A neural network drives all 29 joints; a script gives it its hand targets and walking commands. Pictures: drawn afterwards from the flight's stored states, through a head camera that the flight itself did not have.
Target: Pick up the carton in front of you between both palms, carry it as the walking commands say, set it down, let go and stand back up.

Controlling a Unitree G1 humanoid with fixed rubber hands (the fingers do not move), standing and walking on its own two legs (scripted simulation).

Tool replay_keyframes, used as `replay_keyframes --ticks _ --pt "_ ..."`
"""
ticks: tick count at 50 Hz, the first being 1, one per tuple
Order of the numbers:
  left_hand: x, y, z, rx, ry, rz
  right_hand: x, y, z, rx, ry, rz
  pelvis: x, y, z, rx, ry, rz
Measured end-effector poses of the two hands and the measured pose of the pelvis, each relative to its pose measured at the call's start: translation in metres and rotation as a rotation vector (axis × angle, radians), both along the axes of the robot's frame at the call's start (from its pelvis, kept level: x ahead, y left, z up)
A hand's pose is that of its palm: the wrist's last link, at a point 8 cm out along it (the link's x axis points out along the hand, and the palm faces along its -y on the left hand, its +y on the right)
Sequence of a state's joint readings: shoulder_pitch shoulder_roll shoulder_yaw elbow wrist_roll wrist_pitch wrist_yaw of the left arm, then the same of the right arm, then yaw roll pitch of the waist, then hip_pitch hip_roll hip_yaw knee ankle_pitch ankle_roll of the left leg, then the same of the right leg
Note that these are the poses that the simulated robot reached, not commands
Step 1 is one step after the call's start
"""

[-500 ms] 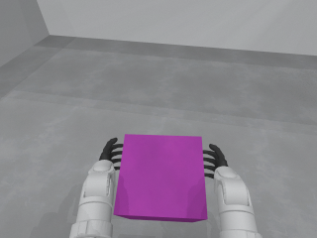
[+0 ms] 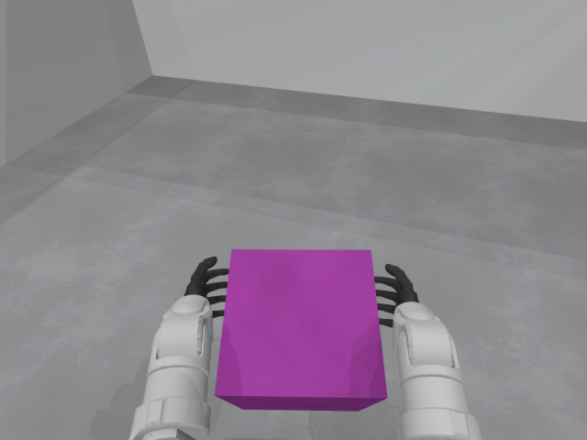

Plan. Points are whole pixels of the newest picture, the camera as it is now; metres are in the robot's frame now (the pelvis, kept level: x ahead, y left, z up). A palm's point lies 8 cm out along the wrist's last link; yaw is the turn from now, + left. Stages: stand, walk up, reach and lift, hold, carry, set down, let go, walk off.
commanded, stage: hold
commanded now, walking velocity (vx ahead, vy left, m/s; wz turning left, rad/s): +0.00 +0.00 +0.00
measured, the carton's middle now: (300, 337) +0.31 +0.00 -0.06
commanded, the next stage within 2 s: set down in 0.12 s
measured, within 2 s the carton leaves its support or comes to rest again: neither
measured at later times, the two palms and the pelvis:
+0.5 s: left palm (216, 301) +0.34 +0.14 +0.00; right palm (397, 313) +0.33 -0.16 -0.02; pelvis -0.01 +0.02 -0.01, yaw -1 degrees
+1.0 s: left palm (245, 348) +0.36 +0.11 -0.19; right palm (387, 351) +0.37 -0.18 -0.21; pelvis -0.05 +0.00 -0.14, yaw +1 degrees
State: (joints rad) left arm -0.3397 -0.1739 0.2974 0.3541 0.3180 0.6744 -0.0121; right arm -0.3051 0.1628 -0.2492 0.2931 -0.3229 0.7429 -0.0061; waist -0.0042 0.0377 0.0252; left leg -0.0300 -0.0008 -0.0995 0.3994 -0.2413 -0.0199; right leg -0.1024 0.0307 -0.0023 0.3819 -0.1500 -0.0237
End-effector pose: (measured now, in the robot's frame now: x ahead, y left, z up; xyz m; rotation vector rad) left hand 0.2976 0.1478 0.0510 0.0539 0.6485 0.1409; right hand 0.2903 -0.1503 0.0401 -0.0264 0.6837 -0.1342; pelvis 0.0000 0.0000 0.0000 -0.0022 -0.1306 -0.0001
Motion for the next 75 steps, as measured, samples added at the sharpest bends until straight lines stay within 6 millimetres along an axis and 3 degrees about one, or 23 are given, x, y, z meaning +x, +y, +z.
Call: replay_keyframes --ticks 14,22,26,31,38,51,75 --pt "0.009 0.002 -0.003 -0.01 0.008 0.021 0.011 0.003 -0.004 0.011 0.007 -0.006 0.001 0.001 -0.001 -0.002 0.011 0.004" --pt "0.034 -0.006 -0.026 0.013 0.031 0.03 0.033 -0.001 -0.034 0.005 0.033 -0.028 -0.008 0.012 -0.01 0.001 0.083 -0.005" --pt "0.045 -0.013 -0.058 0.032 0.046 0.007 0.039 -0.009 -0.067 -0.01 0.048 -0.024 -0.014 0.016 -0.017 0.012 0.183 -0.017" --pt "0.046 -0.019 -0.116 0.035 0.059 0.0 0.038 -0.015 -0.124 -0.013 0.061 -0.014 -0.023 0.018 -0.029 0.028 0.338 -0.027" --pt "0.046 -0.026 -0.187 -0.003 0.022 0.068 0.045 -0.019 -0.195 -0.004 0.029 -0.023 -0.035 0.015 -0.065 0.041 0.575 -0.012" --pt "0.067 -0.036 -0.25 -0.051 -0.026 0.107 0.078 -0.031 -0.258 0.021 -0.01 -0.038 -0.056 0.003 -0.143 0.052 0.786 0.002" --pt "0.093 -0.051 -0.407 -0.036 0.002 0.099 0.1 -0.044 -0.416 -0.023 0.034 -0.023 -0.077 0.003 -0.267 0.059 0.925 0.025"
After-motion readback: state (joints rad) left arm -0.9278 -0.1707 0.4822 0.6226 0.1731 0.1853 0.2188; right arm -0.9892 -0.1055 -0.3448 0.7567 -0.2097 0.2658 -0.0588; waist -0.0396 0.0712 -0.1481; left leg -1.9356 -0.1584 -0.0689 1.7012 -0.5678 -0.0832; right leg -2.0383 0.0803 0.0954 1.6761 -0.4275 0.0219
